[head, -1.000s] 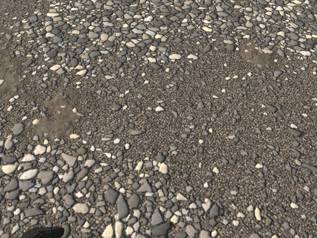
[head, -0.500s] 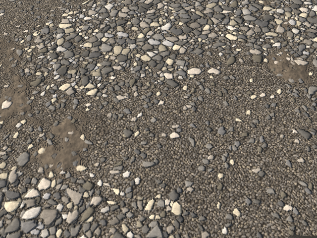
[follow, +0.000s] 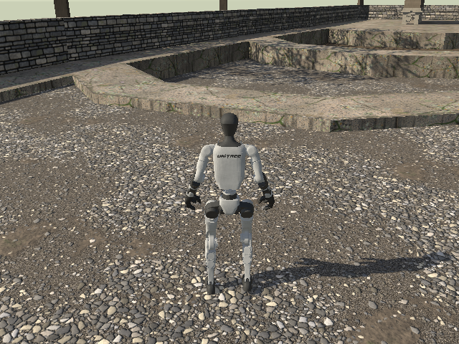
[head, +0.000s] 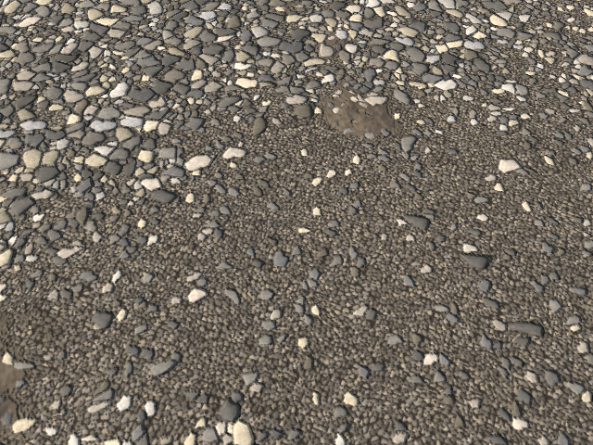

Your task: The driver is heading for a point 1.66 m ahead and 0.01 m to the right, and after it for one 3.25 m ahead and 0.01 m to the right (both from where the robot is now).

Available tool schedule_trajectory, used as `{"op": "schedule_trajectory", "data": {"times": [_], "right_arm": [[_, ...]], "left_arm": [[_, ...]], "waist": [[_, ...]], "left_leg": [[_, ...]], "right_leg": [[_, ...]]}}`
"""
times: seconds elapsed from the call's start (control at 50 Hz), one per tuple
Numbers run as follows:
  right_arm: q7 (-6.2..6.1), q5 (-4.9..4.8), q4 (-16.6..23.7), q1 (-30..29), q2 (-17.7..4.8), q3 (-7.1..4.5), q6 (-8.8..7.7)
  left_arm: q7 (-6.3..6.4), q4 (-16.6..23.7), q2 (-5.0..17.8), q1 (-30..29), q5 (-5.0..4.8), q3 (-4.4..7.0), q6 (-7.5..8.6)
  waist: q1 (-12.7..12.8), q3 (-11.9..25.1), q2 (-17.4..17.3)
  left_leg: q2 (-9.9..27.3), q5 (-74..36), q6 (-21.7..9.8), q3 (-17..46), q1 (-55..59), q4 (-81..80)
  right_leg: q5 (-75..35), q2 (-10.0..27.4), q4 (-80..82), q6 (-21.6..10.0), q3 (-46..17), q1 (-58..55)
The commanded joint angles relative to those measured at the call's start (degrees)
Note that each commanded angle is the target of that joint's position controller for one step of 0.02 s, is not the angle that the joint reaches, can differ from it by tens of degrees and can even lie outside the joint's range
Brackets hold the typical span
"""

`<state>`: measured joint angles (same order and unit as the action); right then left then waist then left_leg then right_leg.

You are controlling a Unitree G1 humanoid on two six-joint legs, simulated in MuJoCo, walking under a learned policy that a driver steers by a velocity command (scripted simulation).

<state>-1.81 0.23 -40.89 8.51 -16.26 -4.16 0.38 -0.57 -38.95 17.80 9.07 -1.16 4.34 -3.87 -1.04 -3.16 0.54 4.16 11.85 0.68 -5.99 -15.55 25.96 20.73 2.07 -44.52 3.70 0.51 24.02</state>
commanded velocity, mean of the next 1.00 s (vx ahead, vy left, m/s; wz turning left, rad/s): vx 0.00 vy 0.00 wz -0.25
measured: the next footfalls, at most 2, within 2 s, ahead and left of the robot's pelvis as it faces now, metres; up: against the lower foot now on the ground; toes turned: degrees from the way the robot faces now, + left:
right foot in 0.06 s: +0.04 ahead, -0.13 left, +0.00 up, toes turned -5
left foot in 0.50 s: +0.08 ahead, +0.10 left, +0.00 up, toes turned -14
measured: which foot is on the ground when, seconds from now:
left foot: down 0.00-0.06, up 0.08-0.48, down 0.50-1.00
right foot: up 0.00-0.04, down 0.06-1.00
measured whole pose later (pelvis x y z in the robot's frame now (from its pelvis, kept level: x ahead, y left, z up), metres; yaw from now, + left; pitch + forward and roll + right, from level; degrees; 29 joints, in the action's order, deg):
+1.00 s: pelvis +0.03 +0.01 +0.00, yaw -13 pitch -1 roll +0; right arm 0.0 0.7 -44.3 9.8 -13.6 -0.8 -1.5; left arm 1.7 -45.1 14.1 13.0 0.6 2.6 -1.3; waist 0.4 -2.0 -0.1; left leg -1.2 17.1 -1.0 0.5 -11.6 30.0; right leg 16.0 -2.3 -30.0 1.0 -7.6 12.6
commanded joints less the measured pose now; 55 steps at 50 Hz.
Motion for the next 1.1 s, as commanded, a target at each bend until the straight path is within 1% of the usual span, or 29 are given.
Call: {"op": "schedule_trajectory", "data": {"times": [0.02,0.04,0.06,0.08,0.1,0.12,0.14,0.16,0.18,0.22,0.26,0.3,0.34,0.42,0.44,0.46,0.48,0.5,0.52,0.54,0.56,0.58,0.6,0.62,0.64,0.72,0.8,0.9,1.1], "right_arm": [[0.11,-1.38,3.24,-2.38,-11.09,-3.07,-0.67],[0.15,-1.75,2.45,-1.20,-10.03,-2.87,-0.68],[0.43,-0.97,1.21,2.03,-7.81,-2.34,-0.73],[0.86,2.34,3.63,2.50,-4.03,-0.96,-0.76],[0.24,1.44,5.50,-3.72,-6.36,-1.62,-1.03],[-0.18,-0.03,5.64,-5.38,-8.03,-2.17,-0.80],[-0.64,-0.32,4.88,-4.32,-8.44,-2.50,-0.50],[-1.16,0.20,3.74,-3.25,-8.55,-2.74,-0.20],[-1.34,0.57,3.54,-2.11,-8.65,-2.91,-0.02],[-0.95,0.19,3.03,-0.23,-7.74,-2.79,-0.22],[-0.70,-0.20,2.80,-0.34,-6.71,-2.31,-0.28],[-0.38,-0.16,3.16,-1.70,-5.62,-1.69,-0.31],[0.07,-0.24,3.36,-2.32,-5.30,-1.32,-0.36],[0.73,-0.68,3.55,-2.15,-5.97,-1.24,-0.69],[0.89,-0.73,3.48,-1.77,-5.80,-1.17,-0.87],[1.11,-0.71,3.12,-0.72,-5.26,-1.03,-1.12],[1.38,-0.44,2.49,0.89,-4.52,-0.80,-1.47],[1.46,0.41,2.46,1.46,-5.20,-0.69,-1.80],[1.21,1.29,2.96,2.54,-8.45,-1.11,-1.95],[1.32,1.41,2.29,-0.41,-9.94,-1.24,-1.88],[1.65,1.06,3.19,-2.79,-5.87,-0.25,-2.04],[1.85,1.08,3.17,-3.22,-4.80,0.11,-2.22],[1.90,1.07,3.04,-2.98,-5.54,0.02,-2.43],[1.92,0.86,2.96,-2.47,-5.83,0.06,-2.77],[1.77,0.89,2.56,-1.47,-5.78,0.22,-3.04],[1.29,0.64,2.26,-0.09,-4.98,0.76,-2.81],[1.25,0.53,2.08,-0.13,-4.58,1.13,-2.51],[1.54,0.45,1.12,-0.11,-4.00,1.53,-2.53],[1.68,0.29,-2.40,0.78,-3.70,1.99,-2.78]], "left_arm": [[-0.80,4.12,5.16,2.47,0.09,1.86,0.35],[-0.71,3.36,5.66,4.54,0.25,2.30,0.35],[-0.10,3.21,8.48,6.40,0.35,3.26,0.45],[1.04,4.87,15.88,7.00,0.76,4.66,0.66],[0.39,5.84,15.11,7.79,2.82,4.11,1.92],[0.11,5.51,13.61,6.16,3.12,3.65,3.02],[0.37,5.45,11.99,2.96,2.05,3.29,3.58],[0.75,5.78,9.98,0.69,1.02,2.62,3.52],[1.11,6.10,9.45,-0.75,0.58,2.23,3.29],[1.71,6.34,8.33,-0.85,1.02,1.66,3.02],[2.11,6.10,7.65,-0.21,1.13,1.34,3.08],[2.35,5.62,7.76,0.46,1.15,1.28,2.95],[2.27,5.44,8.19,0.33,1.44,1.30,2.75],[1.36,4.72,8.08,-0.16,1.60,0.88,2.52],[1.20,4.45,7.64,-0.48,1.46,0.62,2.51],[1.12,4.22,6.98,-1.31,1.18,0.27,2.50],[1.11,3.90,6.04,-1.89,0.81,-0.18,2.53],[1.13,3.30,4.72,-0.23,1.01,-0.66,2.90],[1.12,3.07,3.28,1.47,2.20,-1.13,3.42],[0.88,2.76,2.38,4.80,2.16,-1.05,3.84],[1.04,2.12,3.83,3.33,2.81,-0.99,3.82],[1.09,2.05,4.82,1.31,2.62,-0.54,3.64],[1.26,1.84,4.66,0.17,2.38,-0.46,3.28],[1.33,2.09,4.78,-0.37,2.28,-0.39,2.86],[1.28,1.96,4.25,-0.11,2.13,-0.45,2.68],[1.29,0.66,3.06,0.89,1.91,-0.50,3.04],[1.57,-0.57,2.63,1.83,1.83,-0.38,3.26],[2.11,-1.94,2.66,2.96,1.79,-0.23,3.29],[3.07,-4.88,2.48,4.06,1.70,-0.11,3.06]], "waist": [[1.90,8.49,-10.58],[2.58,8.59,-9.27],[2.35,8.58,-2.04],[0.21,8.47,17.65],[5.26,10.97,13.65],[4.62,9.15,8.87],[2.69,7.23,7.07],[1.76,6.98,5.83],[0.78,6.94,6.76],[0.06,8.75,7.27],[0.64,9.20,6.97],[1.56,9.07,7.21],[2.27,8.46,7.97],[3.07,6.59,8.31],[2.79,6.36,8.10],[1.72,6.29,7.53],[0.20,6.28,6.67],[0.27,6.95,4.84],[1.61,8.63,-1.03],[6.08,8.32,-10.23],[4.53,8.01,-9.79],[3.47,6.62,-8.98],[2.69,5.84,-7.92],[1.99,4.76,-7.35],[1.92,4.60,-6.61],[1.09,4.36,-3.00],[0.89,4.28,-0.56],[1.04,4.16,0.17],[1.26,3.30,-0.69]], "left_leg": [[13.36,-17.07,-10.43,7.78,6.68,-2.41],[11.80,-13.08,-7.69,5.75,4.12,1.21],[8.54,-4.39,-2.78,1.16,-2.93,9.58],[0.05,24.78,3.71,-3.53,-20.23,28.64],[-3.54,28.73,4.03,6.40,-24.05,38.77],[-2.50,24.28,3.16,8.88,-24.51,42.11],[-1.80,18.88,2.52,9.59,-24.80,41.31],[-1.34,15.39,2.63,10.09,-24.45,40.20],[-1.86,12.65,3.06,9.93,-22.21,40.38],[-3.12,9.12,3.64,9.47,-19.70,40.34],[-3.09,7.48,4.08,9.27,-19.06,35.22],[-2.70,6.77,4.39,9.27,-17.13,28.75],[-2.48,7.43,4.32,9.07,-13.62,23.68],[-2.89,9.68,3.40,8.20,-6.81,15.26],[-3.00,9.19,3.05,8.08,-5.18,12.19],[-3.21,6.30,2.53,7.68,-2.38,6.94],[-3.51,-0.64,1.72,7.05,2.26,-1.39],[-1.55,-8.47,0.65,9.32,7.53,-5.31],[5.28,-20.32,-1.63,15.22,12.30,-4.73],[8.20,-20.42,-6.54,17.91,8.44,-3.00],[7.62,-12.22,-8.16,18.34,4.27,-4.75],[5.03,-5.97,-6.33,16.36,3.69,-4.74],[3.15,-3.33,-4.54,14.66,3.44,-4.23],[2.42,-2.55,-3.68,13.95,3.11,-3.88],[2.01,-2.37,-3.22,13.38,2.98,-3.44],[0.74,-2.71,-2.99,12.06,3.97,-1.71],[0.00,-2.94,-3.13,11.54,4.30,-1.03],[-0.71,-3.33,-3.12,11.03,4.00,-1.05],[-1.30,-2.72,-3.18,10.86,3.02,-2.52]], "right_leg": [[-6.00,-1.70,11.52,-3.15,3.68,-6.77],[-10.28,-3.05,17.04,-4.92,3.67,-11.86],[-21.17,0.35,21.71,-7.55,-2.99,-19.44],[-43.69,16.94,21.78,-15.85,-25.20,-27.67],[-43.00,21.04,23.78,-24.43,-30.31,-22.46],[-36.50,17.60,24.87,-22.81,-25.91,-20.22],[-31.66,14.16,24.88,-19.36,-22.08,-18.73],[-29.01,12.13,24.71,-17.01,-20.17,-18.10],[-30.03,10.85,24.78,-16.49,-18.80,-15.93],[-30.88,9.51,24.78,-16.60,-17.40,-15.87],[-30.46,9.04,24.46,-16.50,-16.73,-17.42],[-28.13,8.82,24.10,-16.36,-17.00,-17.99],[-24.77,8.95,24.12,-16.73,-17.84,-16.37],[-22.08,9.19,23.53,-17.30,-20.49,-13.03],[-22.36,9.01,22.95,-17.05,-21.09,-12.92],[-22.68,8.27,21.94,-16.27,-21.04,-12.43],[-22.07,7.00,21.00,-14.71,-20.42,-11.17],[-18.76,5.33,20.57,-11.95,-19.96,-9.19],[-12.02,1.82,16.13,-8.55,-16.48,-6.43],[-2.94,-3.29,15.64,-5.80,-9.73,-6.94],[-3.72,-2.39,16.53,-3.80,-8.85,-10.81],[-6.06,-2.57,16.75,-3.59,-8.78,-10.96],[-8.22,-2.55,16.62,-3.98,-8.94,-10.71],[-10.37,-2.36,16.81,-4.37,-9.60,-10.20],[-11.57,-1.98,17.24,-4.72,-10.09,-10.41],[-13.61,-1.78,17.69,-4.85,-10.52,-9.97],[-14.91,-1.58,17.96,-4.28,-10.81,-10.36],[-16.39,-1.27,18.00,-3.91,-10.99,-11.71],[-17.58,-1.13,18.25,-3.32,-10.72,-13.85]]}}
